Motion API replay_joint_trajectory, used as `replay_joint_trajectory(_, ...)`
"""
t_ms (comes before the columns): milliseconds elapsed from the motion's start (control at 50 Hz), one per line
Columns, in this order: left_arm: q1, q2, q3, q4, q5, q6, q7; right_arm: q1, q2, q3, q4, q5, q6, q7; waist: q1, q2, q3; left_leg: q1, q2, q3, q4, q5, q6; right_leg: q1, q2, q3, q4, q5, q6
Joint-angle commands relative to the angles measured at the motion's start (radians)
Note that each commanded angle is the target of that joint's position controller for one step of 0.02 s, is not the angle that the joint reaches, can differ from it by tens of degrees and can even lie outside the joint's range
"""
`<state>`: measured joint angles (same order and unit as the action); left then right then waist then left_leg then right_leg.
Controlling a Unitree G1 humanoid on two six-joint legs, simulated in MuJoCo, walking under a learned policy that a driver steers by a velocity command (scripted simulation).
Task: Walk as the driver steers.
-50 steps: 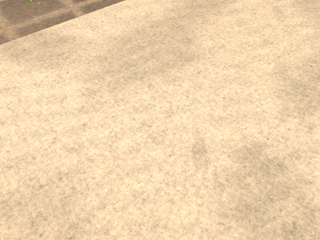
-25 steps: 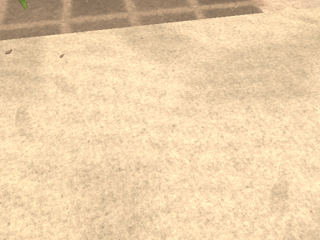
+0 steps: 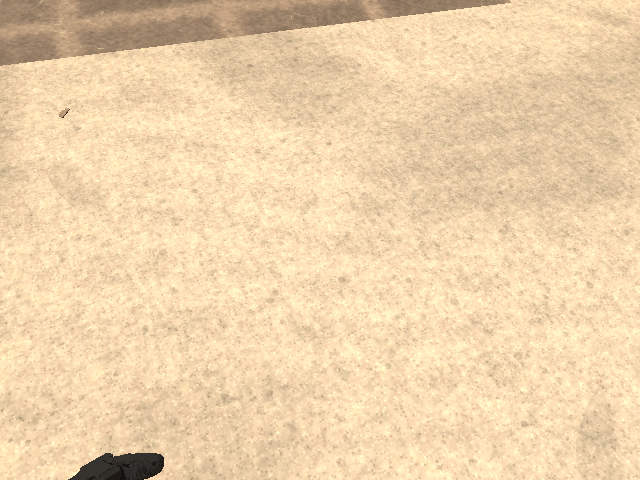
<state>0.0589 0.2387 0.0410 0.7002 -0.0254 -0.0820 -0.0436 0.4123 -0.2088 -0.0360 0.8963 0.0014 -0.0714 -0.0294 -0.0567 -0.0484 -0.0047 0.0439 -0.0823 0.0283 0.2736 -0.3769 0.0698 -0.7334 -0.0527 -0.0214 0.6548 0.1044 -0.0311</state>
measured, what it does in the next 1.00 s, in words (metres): walks ahead, turning right: right foot, then left foot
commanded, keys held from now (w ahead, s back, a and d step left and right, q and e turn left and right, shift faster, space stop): w+e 0.26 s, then e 0.42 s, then w+e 0.06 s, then w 0.02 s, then no key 0.24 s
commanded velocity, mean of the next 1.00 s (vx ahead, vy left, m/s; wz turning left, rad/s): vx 0.27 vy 0.00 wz -0.44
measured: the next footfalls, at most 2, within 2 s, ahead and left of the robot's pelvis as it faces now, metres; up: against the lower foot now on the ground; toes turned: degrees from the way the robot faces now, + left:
right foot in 0.12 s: +0.27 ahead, -0.08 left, +0.00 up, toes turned -3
left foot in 0.56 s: +0.52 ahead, +0.03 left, +0.00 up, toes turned -30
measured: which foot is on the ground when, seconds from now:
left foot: down 0.00-0.14, up 0.16-0.54, down 0.56-1.00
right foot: up 0.00-0.10, down 0.12-0.56, up 0.58-0.96, down 0.98-1.00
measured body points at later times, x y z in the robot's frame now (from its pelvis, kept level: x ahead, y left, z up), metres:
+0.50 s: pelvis +0.28 -0.02 +0.01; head +0.32 -0.04 +0.46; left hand +0.42 +0.25 -0.10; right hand +0.44 -0.31 -0.07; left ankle +0.49 +0.09 -0.69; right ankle +0.23 -0.08 -0.73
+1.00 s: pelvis +0.38 -0.04 +0.00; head +0.40 -0.07 +0.45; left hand +0.66 +0.10 -0.09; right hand +0.35 -0.34 -0.12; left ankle +0.48 +0.06 -0.73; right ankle +0.34 -0.15 -0.73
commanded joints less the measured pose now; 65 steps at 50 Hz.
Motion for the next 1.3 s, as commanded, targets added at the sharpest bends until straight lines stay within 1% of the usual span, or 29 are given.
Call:
replay_joint_trajectory(20,-0.143,0.04,0.008,-0.101,-0.008,-0.014,-0.028,0.037,-0.179,-0.043,-0.028,-0.002,-0.004,-0.013,-0.003,0.103,0.072,0.003,0.281,-0.02,-0.049,0.836,0.011,0.058,0.062,-0.022,-0.106,0.028,-0.045)
replay_joint_trajectory(60,-0.094,0.074,0.023,-0.094,0.001,-0.012,-0.035,0.009,-0.206,-0.054,-0.045,-0.006,0.005,-0.021,0.039,0.146,0.0,0.073,0.283,0.005,0.06,1.139,-0.007,0.161,0.116,-0.056,-0.086,-0.068,-0.078)
replay_joint_trajectory(100,0.115,0.142,0.053,-0.041,0.006,0.001,-0.028,-0.049,-0.236,-0.065,-0.069,-0.016,0.022,-0.026,0.152,0.187,-0.111,0.076,0.28,0.023,0.334,1.352,-0.015,0.393,0.155,-0.065,-0.078,-0.161,-0.124)
replay_joint_trajectory(120,0.275,0.188,0.073,-0.004,0.011,0.008,-0.015,-0.099,-0.237,-0.063,-0.093,-0.016,0.02,-0.024,0.244,0.131,-0.174,-0.102,0.245,0.05,0.591,1.2,-0.032,0.665,0.107,0.017,-0.129,-0.076,-0.165)
replay_joint_trajectory(140,0.371,0.27,0.089,0.017,0.015,0.008,-0.008,0.019,-0.109,-0.028,-0.123,-0.048,0.002,-0.007,0.171,-0.147,-0.304,-0.546,0.067,0.026,1.048,0.288,-0.104,1.096,-0.148,0.449,-0.087,-0.079,-0.337)
replay_joint_trajectory(160,0.379,0.231,0.078,0.027,0.001,0.006,-0.005,0.044,-0.114,-0.013,-0.12,-0.028,-0.035,0.022,0.168,-0.151,-0.426,-0.753,-0.017,-0.158,1.213,-0.179,-0.093,1.224,-0.257,0.843,-0.272,-0.326,-0.427)
replay_joint_trajectory(180,0.309,0.199,0.074,0.01,0.008,0.008,0.009,-0.072,-0.184,-0.034,-0.161,0.017,-0.062,0.034,0.176,-0.069,-0.268,-0.845,0.047,-0.199,1.187,-0.095,-0.062,1.106,-0.223,0.756,-0.34,-0.441,-0.361)
replay_joint_trajectory(220,0.156,0.16,0.059,-0.032,0.01,0.003,0.013,-0.183,-0.186,-0.036,-0.196,0.008,-0.077,0.027,0.09,0.119,-0.046,-0.782,0.122,-0.159,1.004,0.023,-0.051,0.74,-0.151,0.57,-0.406,-0.312,-0.302)
replay_joint_trajectory(280,0.098,0.14,0.053,-0.059,0.015,-0.006,0.017,-0.136,-0.18,-0.046,-0.209,-0.019,-0.042,0.008,0.014,0.054,-0.011,-0.635,0.17,-0.139,0.865,0.067,-0.091,0.507,-0.081,0.436,-0.446,-0.059,-0.29)
replay_joint_trajectory(360,0.153,0.188,0.067,-0.03,0.012,0.012,0.047,-0.238,-0.126,-0.03,-0.263,-0.037,-0.02,-0.007,0.037,0.014,-0.023,-0.55,0.11,-0.069,0.602,0.234,-0.153,0.363,0.013,0.244,-0.356,0.376,-0.228)
replay_joint_trajectory(460,0.233,0.189,0.072,-0.008,-0.008,0.07,0.075,-0.387,-0.124,-0.026,-0.308,-0.007,-0.006,0.008,0.103,-0.045,-0.094,-0.479,0.021,-0.096,0.332,0.405,-0.156,0.448,0.034,0.33,-0.261,0.15,-0.133)
replay_joint_trajectory(540,0.18,0.164,0.07,-0.047,0.0,0.086,0.087,-0.34,-0.18,-0.05,-0.301,-0.008,-0.026,0.018,0.053,-0.081,-0.096,-0.429,0.039,-0.155,0.155,0.368,-0.111,0.572,0.011,0.471,-0.111,0.026,-0.108)
replay_joint_trajectory(560,0.163,0.137,0.061,-0.065,0.002,0.084,0.085,-0.286,-0.196,-0.056,-0.292,-0.018,-0.035,0.014,0.025,-0.064,-0.131,-0.294,0.1,-0.168,0.079,0.498,-0.072,0.537,0.053,0.449,-0.007,-0.036,-0.077)
replay_joint_trajectory(580,0.203,0.075,0.041,-0.082,0.021,0.079,0.081,-0.227,-0.248,-0.064,-0.295,-0.035,-0.033,0.002,0.029,0.093,-0.237,-0.045,0.311,-0.332,0.137,0.82,0.016,0.394,0.134,0.336,0.245,-0.387,-0.026)
replay_joint_trajectory(600,0.383,0.077,0.033,-0.083,0.005,0.078,0.075,-0.202,-0.26,-0.064,-0.284,-0.054,-0.014,0.002,0.108,0.347,-0.349,0.178,0.545,-0.644,0.16,0.977,0.233,0.17,0.237,0.259,0.443,-0.872,0.026)
replay_joint_trajectory(620,0.416,0.194,0.055,-0.047,0.006,0.086,0.07,-0.237,-0.204,-0.06,-0.299,-0.02,0.003,0.005,0.102,0.258,-0.338,0.11,0.56,-0.684,0.146,0.744,0.25,0.122,0.128,0.23,0.575,-0.807,0.064)
replay_joint_trajectory(640,0.312,0.245,0.074,-0.048,0.0,0.104,0.074,-0.265,-0.147,-0.043,-0.32,-0.016,0.014,0.002,0.062,0.171,-0.232,0.021,0.469,-0.539,0.134,0.627,0.202,0.097,0.103,0.191,0.634,-0.719,0.095)
replay_joint_trajectory(660,0.261,0.236,0.077,-0.056,0.0,0.124,0.082,-0.296,-0.135,-0.035,-0.322,-0.022,0.029,0.002,0.065,0.117,-0.175,-0.071,0.407,-0.445,0.111,0.522,0.161,0.094,0.083,0.165,0.645,-0.654,0.111)
replay_joint_trajectory(720,0.252,0.157,0.062,-0.084,0.001,0.144,0.078,-0.321,-0.168,-0.041,-0.304,-0.026,0.047,-0.002,0.082,0.181,-0.072,-0.277,0.291,-0.267,-0.002,0.231,0.123,0.154,0.051,0.083,0.557,-0.531,0.114)
replay_joint_trajectory(820,0.164,0.098,0.034,-0.114,0.022,0.113,0.066,-0.298,-0.187,-0.052,-0.273,-0.014,0.036,0.003,0.046,0.17,-0.08,-0.271,0.309,-0.205,-0.036,0.212,0.166,0.247,0.016,0.057,0.267,-0.515,0.083)
replay_joint_trajectory(880,0.157,0.113,0.03,-0.111,0.022,0.106,0.058,-0.292,-0.209,-0.056,-0.255,-0.006,0.043,0.019,0.043,0.192,-0.098,-0.278,0.318,-0.174,-0.007,0.287,0.176,0.362,0.03,0.029,0.105,-0.473,0.064)
replay_joint_trajectory(940,0.214,0.111,0.032,-0.087,0.028,0.106,0.047,-0.296,-0.187,-0.041,-0.237,0.014,0.054,0.028,0.093,0.184,-0.099,-0.326,0.29,-0.135,0.086,0.299,0.122,0.551,0.066,-0.006,-0.178,-0.307,0.024)
replay_joint_trajectory(960,0.215,0.133,0.034,-0.096,0.036,0.106,0.048,-0.255,-0.158,-0.03,-0.219,0.016,0.05,0.031,0.094,0.154,-0.101,-0.379,0.259,-0.112,0.131,0.245,0.054,0.641,0.036,0.048,-0.25,-0.24,-0.003)
replay_joint_trajectory(980,0.228,0.205,0.043,-0.114,0.048,0.107,0.058,-0.23,-0.102,-0.011,-0.228,-0.013,0.044,0.038,0.062,-0.027,-0.132,-0.464,0.173,-0.02,0.316,0.083,-0.042,0.727,-0.154,0.276,-0.297,-0.078,-0.061)
replay_joint_trajectory(1000,0.152,0.214,0.037,-0.125,0.058,0.109,0.057,-0.228,-0.081,-0.004,-0.249,-0.027,0.041,0.032,0.025,-0.203,-0.086,-0.486,0.103,0.018,0.328,-0.093,-0.095,0.569,-0.27,0.39,-0.332,-0.129,-0.192)
replay_joint_trajectory(1040,0.075,0.123,0.013,-0.131,0.059,0.09,0.051,-0.259,-0.147,-0.018,-0.237,-0.019,0.048,0.025,0.037,-0.156,-0.042,-0.415,0.122,-0.018,0.334,-0.018,-0.114,0.507,-0.175,0.303,-0.325,-0.231,-0.168)
replay_joint_trajectory(1100,0.064,0.122,0.009,-0.118,0.042,0.076,0.048,-0.238,-0.148,-0.016,-0.213,-0.031,0.054,0.026,0.027,-0.104,-0.049,-0.291,0.135,-0.035,0.205,0.255,-0.124,0.505,-0.09,0.212,-0.251,-0.153,-0.082)
replay_joint_trajectory(1160,0.116,0.104,0.001,-0.11,0.045,0.077,0.042,-0.226,-0.179,-0.021,-0.196,-0.015,0.051,0.033,0.053,0.018,-0.022,-0.28,0.14,-0.035,0.204,0.28,-0.091,0.497,-0.029,0.17,-0.226,-0.238,-0.038)
replay_joint_trajectory(1300,0.099,0.096,0.005,-0.106,0.037,0.08,0.042,-0.232,-0.148,-0.013,-0.173,-0.013,0.055,0.023,0.045,0.048,-0.052,-0.231,0.144,-0.041,0.213,0.35,-0.095,0.53,-0.011,0.144,-0.176,-0.062,-0.041)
